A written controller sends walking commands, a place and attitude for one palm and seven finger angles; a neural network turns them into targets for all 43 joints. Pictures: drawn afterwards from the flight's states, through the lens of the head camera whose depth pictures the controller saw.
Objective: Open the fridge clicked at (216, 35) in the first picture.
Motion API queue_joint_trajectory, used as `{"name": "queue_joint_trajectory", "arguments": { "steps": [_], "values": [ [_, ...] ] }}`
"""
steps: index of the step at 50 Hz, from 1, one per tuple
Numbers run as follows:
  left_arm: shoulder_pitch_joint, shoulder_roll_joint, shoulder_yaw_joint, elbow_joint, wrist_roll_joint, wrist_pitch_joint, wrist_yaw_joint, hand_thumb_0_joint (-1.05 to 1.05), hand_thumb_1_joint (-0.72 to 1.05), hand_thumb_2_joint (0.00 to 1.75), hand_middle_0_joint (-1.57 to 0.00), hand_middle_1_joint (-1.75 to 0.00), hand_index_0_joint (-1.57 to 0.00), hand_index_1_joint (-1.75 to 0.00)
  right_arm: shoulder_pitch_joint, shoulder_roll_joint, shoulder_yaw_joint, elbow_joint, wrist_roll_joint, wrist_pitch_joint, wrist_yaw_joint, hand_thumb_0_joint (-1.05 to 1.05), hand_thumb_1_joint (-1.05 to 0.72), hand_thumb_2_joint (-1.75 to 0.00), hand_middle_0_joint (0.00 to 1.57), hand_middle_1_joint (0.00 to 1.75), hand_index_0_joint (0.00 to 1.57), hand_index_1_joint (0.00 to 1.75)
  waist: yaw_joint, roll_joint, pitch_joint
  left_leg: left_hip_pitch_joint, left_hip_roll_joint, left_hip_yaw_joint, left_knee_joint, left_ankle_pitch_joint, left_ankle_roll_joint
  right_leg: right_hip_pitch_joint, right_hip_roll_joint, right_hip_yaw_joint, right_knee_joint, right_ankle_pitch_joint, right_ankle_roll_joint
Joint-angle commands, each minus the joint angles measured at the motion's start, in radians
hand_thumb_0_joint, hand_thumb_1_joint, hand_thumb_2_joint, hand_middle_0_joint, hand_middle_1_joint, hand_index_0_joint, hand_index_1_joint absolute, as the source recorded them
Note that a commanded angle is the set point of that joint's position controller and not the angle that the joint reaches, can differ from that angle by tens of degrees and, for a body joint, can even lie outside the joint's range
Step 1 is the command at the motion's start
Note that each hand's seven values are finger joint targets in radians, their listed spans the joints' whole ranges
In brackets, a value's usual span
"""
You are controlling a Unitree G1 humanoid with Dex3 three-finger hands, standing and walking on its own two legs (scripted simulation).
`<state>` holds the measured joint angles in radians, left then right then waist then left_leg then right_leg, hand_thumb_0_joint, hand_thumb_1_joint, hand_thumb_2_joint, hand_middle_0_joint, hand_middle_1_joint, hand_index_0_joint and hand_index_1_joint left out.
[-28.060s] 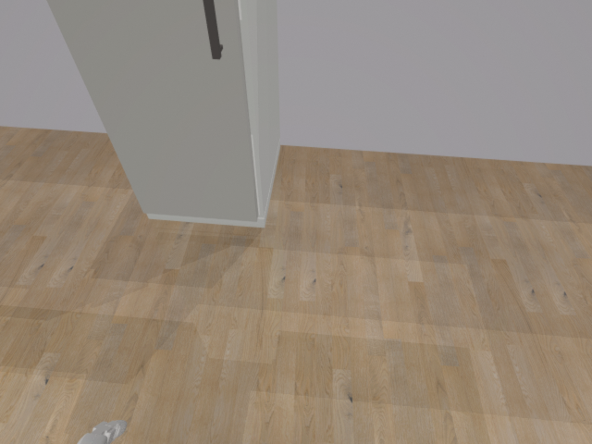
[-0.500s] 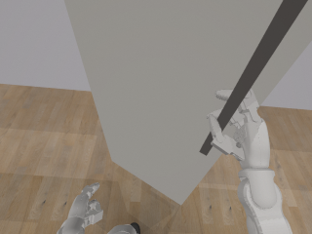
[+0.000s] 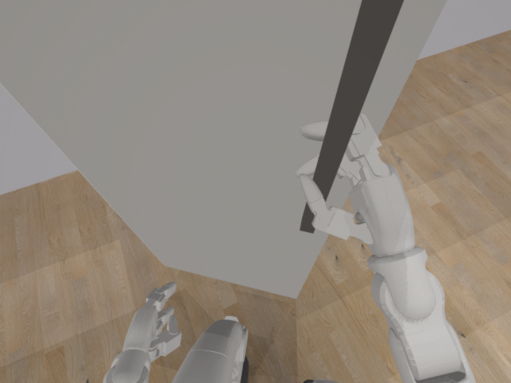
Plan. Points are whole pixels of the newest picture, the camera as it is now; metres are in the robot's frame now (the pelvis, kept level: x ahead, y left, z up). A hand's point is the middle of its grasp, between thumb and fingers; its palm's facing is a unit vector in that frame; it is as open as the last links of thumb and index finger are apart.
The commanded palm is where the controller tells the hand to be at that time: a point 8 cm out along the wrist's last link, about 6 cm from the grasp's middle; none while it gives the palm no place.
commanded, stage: walk backward, drawing the door open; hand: right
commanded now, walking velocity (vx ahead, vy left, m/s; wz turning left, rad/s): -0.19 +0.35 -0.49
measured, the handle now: (336, 130) +0.35 -0.03 +0.23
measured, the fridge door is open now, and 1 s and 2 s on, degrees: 37 65 77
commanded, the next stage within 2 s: stop walking and hold the door back in 1.18 s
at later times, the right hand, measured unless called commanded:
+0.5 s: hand (273, 250) +0.24 +0.02 +0.17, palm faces +0.31 +0.94 -0.16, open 6.4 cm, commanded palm +0.19 -0.02 +0.18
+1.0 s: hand (163, 363) +0.13 +0.10 +0.17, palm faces +0.76 +0.61 -0.23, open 6.3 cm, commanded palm +0.07 +0.09 +0.17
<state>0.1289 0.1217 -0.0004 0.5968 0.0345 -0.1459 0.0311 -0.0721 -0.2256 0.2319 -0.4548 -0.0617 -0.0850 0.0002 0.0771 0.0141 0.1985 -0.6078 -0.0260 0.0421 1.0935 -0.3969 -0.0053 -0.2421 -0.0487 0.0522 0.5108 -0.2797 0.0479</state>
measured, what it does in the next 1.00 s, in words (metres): steps to the left, turning right: left foot, then right foot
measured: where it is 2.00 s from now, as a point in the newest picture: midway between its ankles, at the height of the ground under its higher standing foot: (89, 382)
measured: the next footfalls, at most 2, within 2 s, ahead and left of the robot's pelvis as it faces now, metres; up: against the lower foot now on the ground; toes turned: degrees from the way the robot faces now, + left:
left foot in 0.16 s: +0.08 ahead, +0.23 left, +0.00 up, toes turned -6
right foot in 0.44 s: -0.05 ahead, +0.12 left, +0.00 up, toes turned -24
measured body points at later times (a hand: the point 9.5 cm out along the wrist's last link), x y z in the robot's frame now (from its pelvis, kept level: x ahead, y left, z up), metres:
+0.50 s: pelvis -0.02 +0.22 -0.01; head +0.07 +0.18 +0.43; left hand +0.24 +0.37 -0.09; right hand +0.22 -0.03 +0.18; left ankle +0.03 +0.27 -0.70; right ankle -0.08 +0.13 -0.74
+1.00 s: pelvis +0.02 +0.42 +0.00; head +0.05 +0.38 +0.44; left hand +0.31 +0.52 -0.08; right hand +0.09 +0.07 +0.18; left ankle +0.12 +0.46 -0.74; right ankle -0.04 +0.38 -0.71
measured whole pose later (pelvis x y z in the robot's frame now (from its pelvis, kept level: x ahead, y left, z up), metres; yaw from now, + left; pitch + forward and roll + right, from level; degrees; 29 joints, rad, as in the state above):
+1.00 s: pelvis +0.02 +0.42 +0.00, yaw -40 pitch +1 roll -1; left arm 0.16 0.24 0.03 0.57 0.01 -0.05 0.10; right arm 0.11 -0.31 -0.20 -0.47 0.05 -0.05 -0.10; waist 0.06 0.04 0.10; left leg -0.35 0.09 0.22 0.57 -0.23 0.05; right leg -0.34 0.00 -0.15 0.77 -0.49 0.03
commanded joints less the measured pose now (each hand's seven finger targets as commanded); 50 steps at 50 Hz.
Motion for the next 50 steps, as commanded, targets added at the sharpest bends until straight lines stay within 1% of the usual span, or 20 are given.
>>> {"name": "queue_joint_trajectory", "arguments": {
  "steps": [1,5,7,8,9,10,13,19,20,22,23,29,34,35,36,37,38,40,46,50],
  "values": [
    [-0.078,0.167,0.08,-0.111,-0.038,-0.053,-0.02,0.0,0.9,0.9,-0.2,-0.3,-0.2,-0.3,-0.251,0.098,-0.055,-0.287,0.021,-0.127,-0.018,0.0,-0.9,-0.9,0.45,1.4,0.45,1.4,-0.042,-0.152,-0.408,0.237,0.045,-0.071,-0.241,0.103,-0.023,0.143,-0.246,0.132,-0.117,0.538,-0.135],
    [-0.105,0.15,0.073,-0.135,-0.067,-0.03,-0.019,0.0,0.9,0.9,-0.2,-0.3,-0.2,-0.3,-0.249,0.031,-0.114,-0.292,0.028,-0.14,-0.035,0.0,-0.9,-0.9,0.45,1.4,0.45,1.4,-0.036,-0.217,-0.42,0.497,0.002,0.007,-0.624,0.164,-0.06,0.087,-0.18,0.141,-0.082,0.369,-0.131],
    [-0.086,0.119,0.059,-0.136,-0.078,-0.001,-0.019,0.0,0.9,0.9,-0.2,-0.3,-0.2,-0.3,-0.232,-0.047,-0.18,-0.333,0.03,-0.147,-0.05,0.0,-0.9,-0.9,0.45,1.4,0.45,1.4,-0.035,-0.03,-0.438,0.575,0.079,-0.003,-0.789,0.403,-0.033,0.052,-0.003,-0.013,0.102,0.155,-0.063],
    [-0.112,0.087,0.041,-0.153,-0.068,0.017,-0.018,0.0,0.9,0.9,-0.2,-0.3,-0.2,-0.3,-0.233,-0.098,-0.226,-0.357,0.036,-0.147,-0.057,0.0,-0.9,-0.9,0.45,1.4,0.45,1.4,-0.046,0.149,-0.421,0.597,0.221,-0.076,-0.758,0.597,0.033,-0.121,0.06,-0.083,0.282,-0.166,-0.032],
    [-0.121,0.105,0.078,-0.158,-0.065,0.02,0.0,0.0,0.9,0.9,-0.2,-0.3,-0.2,-0.3,-0.156,-0.12,-0.307,-0.358,0.05,-0.135,-0.058,0.0,-0.9,-0.9,0.45,1.4,0.45,1.4,-0.087,0.376,-0.507,0.571,0.335,-0.164,-0.753,0.624,0.125,-0.15,0.088,-0.063,0.585,-0.329,-0.038],
    [-0.15,0.086,0.065,-0.18,-0.057,0.011,0.016,0.0,0.9,0.9,-0.2,-0.3,-0.2,-0.3,-0.119,-0.104,-0.316,-0.369,0.05,-0.128,-0.058,0.0,-0.9,-0.9,0.45,1.4,0.45,1.4,-0.096,0.384,-0.487,0.554,0.353,-0.179,-0.7,0.756,0.177,-0.181,0.061,-0.019,0.734,-0.37,-0.047],
    [-0.138,0.058,0.023,-0.172,-0.027,0.029,0.025,0.0,0.9,0.9,-0.2,-0.3,-0.2,-0.3,-0.092,-0.056,-0.306,-0.382,0.059,-0.135,-0.076,0.0,-0.9,-0.9,0.45,1.4,0.45,1.4,-0.077,0.14,-0.477,0.667,0.334,-0.047,-0.604,0.986,0.207,-0.222,0.025,-0.092,0.557,-0.332,-0.024],
    [-0.046,0.096,0.026,-0.192,-0.023,0.029,0.044,0.0,0.9,0.9,-0.2,-0.3,-0.2,-0.3,-0.133,-0.052,-0.278,-0.367,0.071,-0.129,-0.085,0.0,-0.9,-0.9,0.45,1.4,0.45,1.4,-0.051,0.096,-0.521,0.618,0.282,-0.016,-0.532,0.927,0.174,-0.018,0.019,-0.154,0.002,-0.058,-0.033],
    [-0.016,0.114,0.036,-0.194,-0.027,0.03,0.047,0.0,0.9,0.9,-0.2,-0.3,-0.2,-0.3,-0.171,-0.046,-0.259,-0.375,0.074,-0.134,-0.084,0.0,-0.9,-0.9,0.45,1.4,0.45,1.4,-0.021,0.041,-0.541,0.489,0.248,0.019,-0.419,0.84,0.128,0.171,-0.016,-0.115,-0.121,0.12,-0.051],
    [-0.027,0.183,0.071,-0.216,-0.029,0.034,0.038,0.0,0.9,0.9,-0.2,-0.3,-0.2,-0.3,-0.2,-0.046,-0.239,-0.35,0.071,-0.148,-0.077,0.0,-0.9,-0.9,0.45,1.4,0.45,1.4,-0.036,-0.281,-0.491,-0.114,0.049,0.012,-0.089,-0.122,-0.044,0.632,-0.487,0.465,-0.161,1.146,-0.253],
    [-0.038,0.162,0.053,-0.212,-0.013,0.02,0.018,0.0,0.9,0.9,-0.2,-0.3,-0.2,-0.3,-0.238,-0.09,-0.295,-0.371,0.036,-0.167,-0.077,0.0,-0.9,-0.9,0.45,1.4,0.45,1.4,-0.054,-0.142,-0.461,-0.178,0.029,-0.078,0.018,-0.171,-0.017,0.624,-0.502,0.465,-0.103,1.235,-0.272],
    [-0.043,0.17,0.075,-0.118,-0.029,0.001,0.019,0.0,0.9,0.9,-0.2,-0.3,-0.2,-0.3,-0.164,-0.062,-0.317,-0.291,0.063,-0.103,-0.053,0.0,-0.9,-0.9,0.45,1.4,0.45,1.4,-0.071,-0.241,-0.427,0.163,0.049,-0.055,-0.19,0.095,-0.036,0.254,-0.263,0.065,-0.1,0.72,-0.141],
    [-0.067,0.174,0.06,-0.14,-0.056,-0.01,0.023,0.0,0.9,0.9,-0.2,-0.3,-0.2,-0.3,-0.13,-0.143,-0.426,-0.251,0.097,-0.098,-0.079,0.0,-0.9,-0.9,0.45,1.4,0.45,1.4,-0.072,-0.265,-0.396,0.488,0.002,0.035,-0.572,0.125,-0.075,0.036,-0.214,0.083,-0.045,0.366,-0.124],
    [-0.057,0.16,0.053,-0.136,-0.062,-0.006,0.023,0.0,0.9,0.9,-0.2,-0.3,-0.2,-0.3,-0.125,-0.18,-0.464,-0.248,0.095,-0.1,-0.084,0.0,-0.9,-0.9,0.45,1.4,0.45,1.4,-0.078,-0.154,-0.4,0.56,0.036,0.032,-0.708,0.249,-0.075,-0.008,-0.128,0.048,0.051,0.213,-0.085],
    [-0.049,0.118,0.04,-0.138,-0.069,0.004,0.022,0.0,0.9,0.9,-0.2,-0.3,-0.2,-0.3,-0.129,-0.243,-0.499,-0.269,0.09,-0.101,-0.09,0.0,-0.9,-0.9,0.45,1.4,0.45,1.4,-0.066,0.144,-0.409,0.58,0.195,-0.073,-0.795,0.435,-0.02,-0.084,0.021,-0.065,0.27,-0.167,-0.032],
    [-0.074,0.111,0.042,-0.149,-0.058,0.012,0.026,0.0,0.9,0.9,-0.2,-0.3,-0.2,-0.3,-0.062,-0.334,-0.588,-0.25,0.086,-0.087,-0.107,0.0,-0.9,-0.9,0.45,1.4,0.45,1.4,-0.094,0.279,-0.42,0.518,0.388,-0.243,-0.778,0.597,0.094,-0.213,0.084,-0.066,0.571,-0.386,-0.023],
    [-0.069,0.11,0.037,-0.139,-0.051,0.016,0.035,0.0,0.9,0.9,-0.2,-0.3,-0.2,-0.3,-0.042,-0.324,-0.606,-0.277,0.1,-0.087,-0.119,0.0,-0.9,-0.9,0.45,1.4,0.45,1.4,-0.106,0.261,-0.46,0.518,0.459,-0.243,-0.738,0.683,0.171,-0.255,0.049,-0.029,0.756,-0.42,-0.027],
    [-0.1,0.111,0.038,-0.148,-0.044,0.025,0.041,0.0,0.9,0.9,-0.2,-0.3,-0.2,-0.3,-0.006,-0.292,-0.609,-0.33,0.106,-0.101,-0.124,0.0,-0.9,-0.9,0.45,1.4,0.45,1.4,-0.09,0.23,-0.448,0.553,0.406,-0.157,-0.653,0.791,0.202,-0.292,0.019,-0.039,0.869,-0.348,-0.007],
    [-0.05,0.124,0.025,-0.168,-0.026,0.057,0.067,0.0,0.9,0.9,-0.2,-0.3,-0.2,-0.3,-0.001,-0.243,-0.579,-0.31,0.119,-0.087,-0.137,0.0,-0.9,-0.9,0.45,1.4,0.45,1.4,-0.083,0.18,-0.455,0.524,0.366,-0.02,-0.682,0.623,0.17,-0.125,0.029,-0.164,0.355,-0.281,-0.018],
    [0.014,0.161,0.041,-0.178,-0.03,0.048,0.07,0.0,0.9,0.9,-0.2,-0.3,-0.2,-0.3,-0.018,-0.212,-0.519,-0.314,0.128,-0.09,-0.133,0.0,-0.9,-0.9,0.45,1.4,0.45,1.4,-0.032,-0.04,-0.465,0.352,0.271,0.057,-0.426,0.455,0.087,0.146,-0.034,-0.084,-0.113,0.079,-0.048]
  ]
}}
